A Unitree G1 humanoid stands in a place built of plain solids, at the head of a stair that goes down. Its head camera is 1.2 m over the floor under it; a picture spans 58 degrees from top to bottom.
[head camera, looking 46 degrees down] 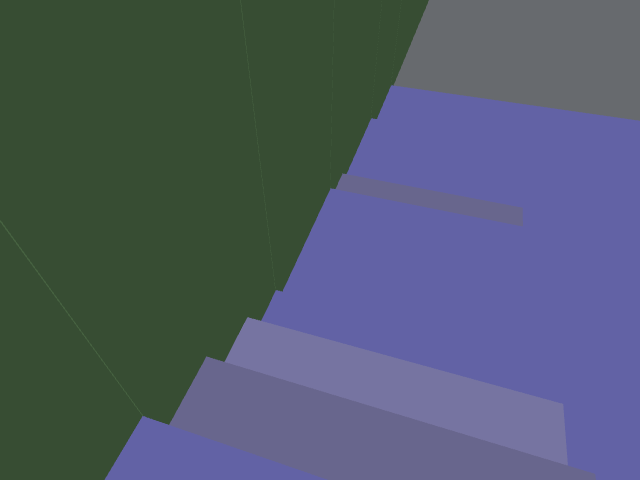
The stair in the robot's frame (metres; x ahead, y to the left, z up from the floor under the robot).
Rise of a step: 0.18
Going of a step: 0.30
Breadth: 1.27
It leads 17 degrees to the right of straight ahead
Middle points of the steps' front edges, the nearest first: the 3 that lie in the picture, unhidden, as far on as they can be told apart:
0.58 -0.20 -0.18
0.86 -0.29 -0.36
1.15 -0.38 -0.54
